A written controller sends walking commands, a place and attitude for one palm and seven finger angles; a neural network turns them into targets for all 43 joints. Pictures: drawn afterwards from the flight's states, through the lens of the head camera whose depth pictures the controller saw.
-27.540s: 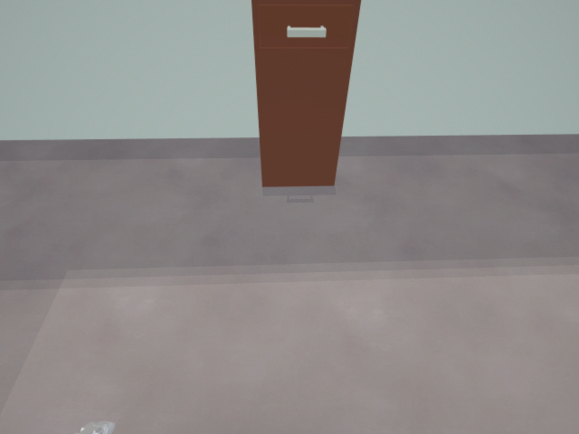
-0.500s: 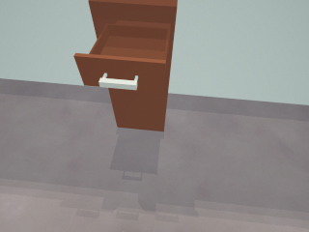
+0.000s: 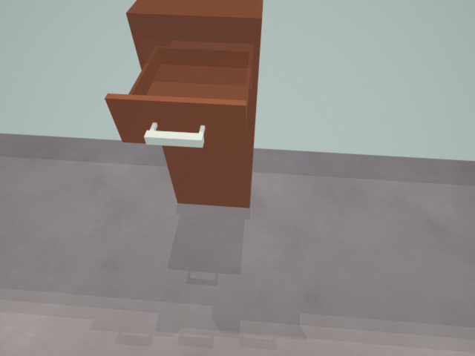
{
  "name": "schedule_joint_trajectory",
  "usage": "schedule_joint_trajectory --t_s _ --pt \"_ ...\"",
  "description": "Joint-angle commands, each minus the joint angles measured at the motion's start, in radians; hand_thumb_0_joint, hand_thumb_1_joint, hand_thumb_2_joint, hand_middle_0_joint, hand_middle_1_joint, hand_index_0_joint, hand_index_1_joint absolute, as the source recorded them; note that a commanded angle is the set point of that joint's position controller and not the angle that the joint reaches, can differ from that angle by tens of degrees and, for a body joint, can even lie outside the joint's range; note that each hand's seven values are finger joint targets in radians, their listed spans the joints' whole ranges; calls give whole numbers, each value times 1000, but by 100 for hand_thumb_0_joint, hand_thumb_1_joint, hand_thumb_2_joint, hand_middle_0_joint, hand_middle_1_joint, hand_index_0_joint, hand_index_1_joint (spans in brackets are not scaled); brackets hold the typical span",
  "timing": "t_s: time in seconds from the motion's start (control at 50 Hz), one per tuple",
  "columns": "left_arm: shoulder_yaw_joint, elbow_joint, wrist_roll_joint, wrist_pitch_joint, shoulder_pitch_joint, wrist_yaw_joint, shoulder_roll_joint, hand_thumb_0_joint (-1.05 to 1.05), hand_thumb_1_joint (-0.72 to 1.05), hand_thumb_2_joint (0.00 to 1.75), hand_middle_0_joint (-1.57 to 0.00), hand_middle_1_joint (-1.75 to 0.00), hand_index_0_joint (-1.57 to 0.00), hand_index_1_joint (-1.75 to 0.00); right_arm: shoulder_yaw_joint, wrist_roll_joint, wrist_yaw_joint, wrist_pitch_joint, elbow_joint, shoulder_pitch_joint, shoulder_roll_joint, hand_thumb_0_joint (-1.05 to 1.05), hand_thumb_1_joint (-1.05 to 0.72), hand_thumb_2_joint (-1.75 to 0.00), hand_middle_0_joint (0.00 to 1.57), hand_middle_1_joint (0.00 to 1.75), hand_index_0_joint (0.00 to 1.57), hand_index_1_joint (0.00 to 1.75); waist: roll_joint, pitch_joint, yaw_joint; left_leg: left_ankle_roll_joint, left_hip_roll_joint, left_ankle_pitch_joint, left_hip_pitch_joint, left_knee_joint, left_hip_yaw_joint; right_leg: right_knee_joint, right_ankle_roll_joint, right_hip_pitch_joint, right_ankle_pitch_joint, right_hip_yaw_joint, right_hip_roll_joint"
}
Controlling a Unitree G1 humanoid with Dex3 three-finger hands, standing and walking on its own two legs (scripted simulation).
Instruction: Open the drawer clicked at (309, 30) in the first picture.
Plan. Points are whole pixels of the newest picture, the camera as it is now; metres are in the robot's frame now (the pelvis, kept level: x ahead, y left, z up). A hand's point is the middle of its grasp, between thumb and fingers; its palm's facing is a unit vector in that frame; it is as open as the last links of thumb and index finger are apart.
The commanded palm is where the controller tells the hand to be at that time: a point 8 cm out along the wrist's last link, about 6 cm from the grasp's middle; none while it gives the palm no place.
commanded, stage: look to check the result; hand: left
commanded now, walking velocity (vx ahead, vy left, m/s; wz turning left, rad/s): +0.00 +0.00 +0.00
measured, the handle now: (176, 133) +0.59 +0.18 +0.01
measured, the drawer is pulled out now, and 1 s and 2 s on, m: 0.29 0.29 0.29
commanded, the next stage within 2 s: stand and wait in 0.58 s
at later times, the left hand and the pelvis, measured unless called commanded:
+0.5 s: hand out of the picture +0.02 +0.17 -0.17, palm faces +0.02 -0.98 -0.21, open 7.4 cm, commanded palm none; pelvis +0.02 -0.01 +0.00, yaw +0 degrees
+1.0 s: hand out of the picture +0.05 +0.17 -0.17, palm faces +0.01 -0.98 -0.22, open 7.4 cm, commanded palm none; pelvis +0.03 -0.02 +0.00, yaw +0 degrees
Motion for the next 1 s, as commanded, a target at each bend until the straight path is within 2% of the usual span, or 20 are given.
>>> schedule_joint_trajectory --t_s 0.0,0.12,0.14,0.16,0.22,0.36,0.42,0.44,0.48,0.54,0.6,0.64,0.72,0.74,0.98 --pt "27 -17 2 -8 68 14 123 0 90 90 -20 -30 -20 -30 -9 4 -2 -16 -24 51 -96 0 -90 -90 20 30 20 30 8 -17 7 10 74 24 43 -82 -88 -121 -32 -20 14 92 -82" --pt "25 -8 0 -9 68 16 118 0 90 90 -20 -30 -20 -30 -6 5 -4 -13 -15 45 -93 0 -90 -90 20 30 20 30 4 -12 5 7 75 44 60 -76 -81 -134 -32 -16 29 92 -83" --pt "26 -8 0 -10 76 17 122 0 90 90 -20 -30 -20 -30 -8 7 -5 -13 -18 42 -98 0 -90 -90 20 30 20 30 -15 -18 8 9 76 44 75 -71 -81 -137 -32 -22 26 93 -83" --pt "23 -4 0 -9 72 17 115 0 90 90 -20 -30 -20 -30 -8 5 -5 -11 -16 39 -92 0 -90 -90 20 30 20 30 -3 -2 5 8 76 39 71 -70 -78 -144 -32 -30 20 91 -86" --pt "22 -2 -1 -9 76 17 115 0 90 90 -20 -30 -20 -30 -5 5 -6 -11 -12 42 -94 0 -90 -90 20 30 20 30 7 -14 4 6 76 43 75 -70 -76 -141 -32 -16 32 95 -84" --pt "24 2 -1 -12 84 19 115 0 90 90 -20 -30 -20 -30 -6 6 -9 -14 -10 44 -96 0 -90 -90 20 30 20 30 -9 -36 5 8 82 88 94 -61 -72 -135 -32 6 97 89 -85" --pt "21 3 -2 -11 85 19 113 0 90 90 -20 -30 -20 -30 -4 6 -10 -14 -7 43 -95 0 -90 -90 20 30 20 30 1 -25 6 6 80 93 90 -63 -70 -132 -32 9 112 89 -84" --pt "24 4 -1 -13 91 19 118 0 90 90 -20 -30 -20 -30 -7 9 -10 -14 -9 39 -98 0 -90 -90 20 30 20 30 -14 -21 9 7 82 96 99 -62 -69 -135 -31 0 113 90 -82" --pt "21 5 -2 -10 85 19 111 0 90 90 -20 -30 -20 -30 -4 6 -10 -12 -4 39 -93 0 -90 -90 20 30 20 30 13 -6 5 5 81 77 87 -65 -67 -141 -32 0 96 92 -83" --pt "24 2 -1 -13 88 19 120 0 90 90 -20 -30 -20 -30 -6 8 -10 -14 -7 38 -102 0 -90 -90 20 30 20 30 -9 -17 8 5 83 86 99 -65 -68 -142 -31 3 103 91 -81" --pt "22 4 -2 -11 79 18 117 0 90 90 -20 -30 -20 -30 -3 6 -10 -14 -3 37 -95 0 -90 -90 20 30 20 30 1 0 7 4 82 78 87 -74 -68 -144 -31 4 96 92 -83" --pt "24 2 -1 -14 82 19 122 0 90 90 -20 -30 -20 -30 -6 8 -10 -14 -7 37 -104 0 -90 -90 20 30 20 30 -11 -17 8 5 84 87 101 -67 -67 -146 -31 8 106 94 -82" --pt "23 1 -2 -14 77 18 120 0 90 90 -20 -30 -20 -30 -4 6 -10 -15 -5 37 -99 0 -90 -90 20 30 20 30 4 -21 7 4 83 98 98 -68 -63 -140 -32 20 134 93 -85" --pt "26 -2 -1 -16 81 18 128 0 90 90 -20 -30 -20 -30 -6 8 -11 -16 -9 33 -106 0 -90 -90 20 30 20 30 -15 -22 10 5 84 104 109 -66 -66 -142 -31 15 143 95 -82" --pt "26 -7 -3 -17 70 18 133 0 90 90 -20 -30 -20 -30 -7 6 -11 -16 -5 38 -106 0 -90 -90 20 30 20 30 -3 -24 7 2 85 114 105 -67 -61 -144 -32 32 168 93 -85"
